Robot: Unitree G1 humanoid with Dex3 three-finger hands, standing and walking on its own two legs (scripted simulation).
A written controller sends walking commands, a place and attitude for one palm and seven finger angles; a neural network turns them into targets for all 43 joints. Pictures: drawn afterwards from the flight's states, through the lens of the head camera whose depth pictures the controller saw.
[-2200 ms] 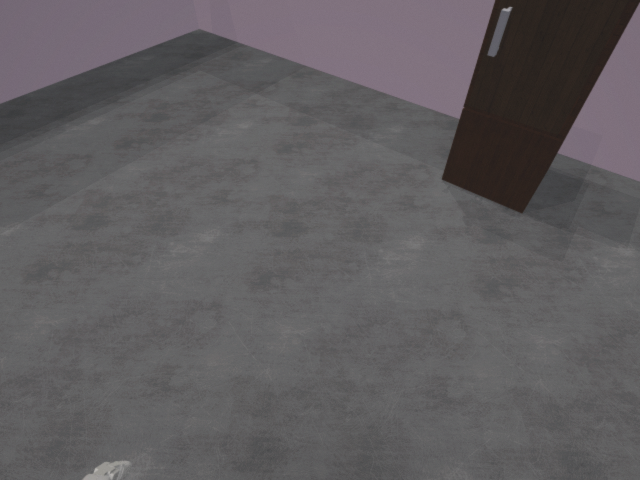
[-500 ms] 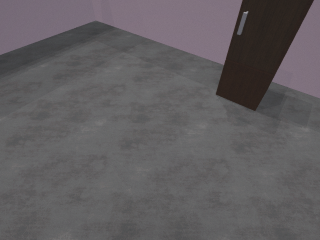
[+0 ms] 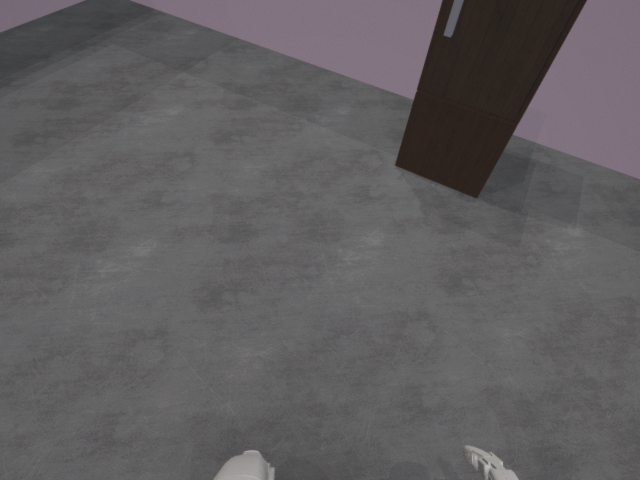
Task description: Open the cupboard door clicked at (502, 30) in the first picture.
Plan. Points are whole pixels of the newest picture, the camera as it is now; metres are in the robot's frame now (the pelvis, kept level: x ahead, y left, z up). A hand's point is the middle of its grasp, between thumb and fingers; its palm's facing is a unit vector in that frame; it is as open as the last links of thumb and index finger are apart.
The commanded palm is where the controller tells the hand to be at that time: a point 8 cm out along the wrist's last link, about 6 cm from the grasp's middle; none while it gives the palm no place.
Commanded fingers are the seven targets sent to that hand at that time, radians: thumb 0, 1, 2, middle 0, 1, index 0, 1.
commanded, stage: walk to a spot facing it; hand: left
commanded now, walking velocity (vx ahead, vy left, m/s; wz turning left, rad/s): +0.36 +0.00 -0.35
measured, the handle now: (457, 9) +1.48 -0.31 -0.02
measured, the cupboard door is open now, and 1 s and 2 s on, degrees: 0 0 0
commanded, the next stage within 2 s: take the last steps up to it in 1.28 s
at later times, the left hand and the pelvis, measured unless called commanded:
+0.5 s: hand (247, 315) +0.38 +0.15 -0.14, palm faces -0.29 -0.94 -0.18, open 7.4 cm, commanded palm none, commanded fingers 0.00 0.90 0.90 -0.20 -0.30 -0.20 -0.30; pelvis +0.20 +0.02 +0.02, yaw -13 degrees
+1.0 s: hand (255, 283) +0.46 +0.16 -0.17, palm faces -0.22 -0.96 -0.19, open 7.3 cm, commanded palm none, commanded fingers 0.00 0.90 0.90 -0.20 -0.30 -0.20 -0.30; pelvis +0.43 -0.03 +0.01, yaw -18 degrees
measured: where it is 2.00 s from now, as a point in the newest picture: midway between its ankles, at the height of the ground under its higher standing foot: (374, 313)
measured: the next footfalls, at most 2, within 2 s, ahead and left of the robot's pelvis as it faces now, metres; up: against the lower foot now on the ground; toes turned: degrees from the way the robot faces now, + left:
right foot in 0.58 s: +0.35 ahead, -0.13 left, +0.00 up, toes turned -23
left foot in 1.00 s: +0.59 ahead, +0.05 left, +0.00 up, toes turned -8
